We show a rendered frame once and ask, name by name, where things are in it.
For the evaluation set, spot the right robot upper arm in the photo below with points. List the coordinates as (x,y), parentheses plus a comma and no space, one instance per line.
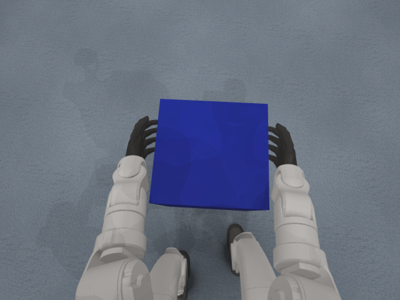
(293,287)

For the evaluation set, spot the left robot upper arm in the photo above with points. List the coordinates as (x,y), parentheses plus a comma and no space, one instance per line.
(126,279)

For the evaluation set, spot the right robot forearm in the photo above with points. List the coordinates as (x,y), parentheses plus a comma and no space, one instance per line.
(297,248)

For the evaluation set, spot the carton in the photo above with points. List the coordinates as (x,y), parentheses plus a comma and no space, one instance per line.
(211,155)

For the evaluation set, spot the robot left hand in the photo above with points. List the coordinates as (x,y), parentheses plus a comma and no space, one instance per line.
(137,143)

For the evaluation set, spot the robot right hand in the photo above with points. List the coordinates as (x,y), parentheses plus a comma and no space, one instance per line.
(285,153)

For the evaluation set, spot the right robot thigh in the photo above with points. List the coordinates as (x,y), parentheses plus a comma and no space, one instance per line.
(256,273)

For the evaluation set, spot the left robot thigh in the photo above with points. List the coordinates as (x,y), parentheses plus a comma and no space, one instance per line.
(168,273)

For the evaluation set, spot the robot thigh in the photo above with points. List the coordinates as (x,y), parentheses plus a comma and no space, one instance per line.
(256,273)
(168,273)

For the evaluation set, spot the left robot forearm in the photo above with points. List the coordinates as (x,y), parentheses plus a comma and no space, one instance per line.
(123,228)

